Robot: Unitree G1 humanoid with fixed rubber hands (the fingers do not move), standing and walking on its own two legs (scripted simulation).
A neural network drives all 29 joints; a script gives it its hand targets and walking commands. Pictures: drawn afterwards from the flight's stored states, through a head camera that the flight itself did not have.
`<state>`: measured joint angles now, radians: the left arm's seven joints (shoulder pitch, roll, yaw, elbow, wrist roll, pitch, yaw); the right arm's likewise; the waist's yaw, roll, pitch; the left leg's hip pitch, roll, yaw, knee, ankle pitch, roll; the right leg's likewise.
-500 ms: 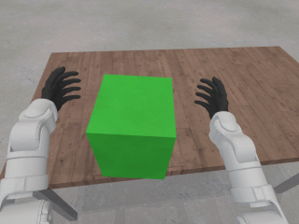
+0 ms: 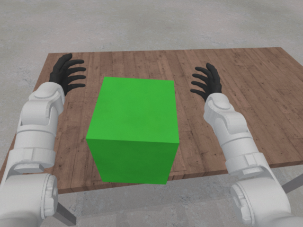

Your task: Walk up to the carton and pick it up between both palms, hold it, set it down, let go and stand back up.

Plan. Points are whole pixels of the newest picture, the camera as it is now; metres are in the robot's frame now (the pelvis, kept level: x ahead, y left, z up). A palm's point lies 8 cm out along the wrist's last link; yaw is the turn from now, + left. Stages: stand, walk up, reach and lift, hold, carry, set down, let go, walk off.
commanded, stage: reach and lift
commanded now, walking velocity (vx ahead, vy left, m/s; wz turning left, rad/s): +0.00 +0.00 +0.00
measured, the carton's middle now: (136, 133) +0.38 +0.02 +0.01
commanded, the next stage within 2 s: none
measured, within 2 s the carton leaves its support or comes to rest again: neither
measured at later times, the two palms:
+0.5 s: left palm (78, 115) +0.41 +0.18 +0.07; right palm (199, 122) +0.37 -0.16 +0.06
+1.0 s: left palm (85, 117) +0.41 +0.16 +0.06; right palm (187, 124) +0.37 -0.13 +0.06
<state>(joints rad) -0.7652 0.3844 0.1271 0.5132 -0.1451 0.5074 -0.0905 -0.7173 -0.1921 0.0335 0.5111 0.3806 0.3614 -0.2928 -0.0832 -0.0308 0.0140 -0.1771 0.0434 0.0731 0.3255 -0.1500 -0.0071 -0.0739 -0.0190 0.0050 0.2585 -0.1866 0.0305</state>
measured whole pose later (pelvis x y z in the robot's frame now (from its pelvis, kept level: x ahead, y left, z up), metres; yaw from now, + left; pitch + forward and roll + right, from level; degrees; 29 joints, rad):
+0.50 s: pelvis +0.00 +0.00 +0.00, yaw +0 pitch +5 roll -1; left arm -0.70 0.24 0.12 0.89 -0.06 0.03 -0.06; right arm -0.61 -0.05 0.02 0.82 0.22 -0.06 -0.28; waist -0.07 -0.02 -0.04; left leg -0.33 0.06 0.06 0.41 -0.17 -0.01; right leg -0.22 -0.01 0.00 0.34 -0.21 0.03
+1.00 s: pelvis -0.01 +0.00 -0.01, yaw +0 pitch +7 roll -1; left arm -0.73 0.16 0.16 0.97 0.04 -0.06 -0.01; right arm -0.67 0.05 -0.06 0.99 0.14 -0.20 -0.30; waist -0.07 -0.03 -0.06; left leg -0.37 0.06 0.05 0.42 -0.17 -0.01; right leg -0.25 -0.01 -0.01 0.33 -0.20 0.03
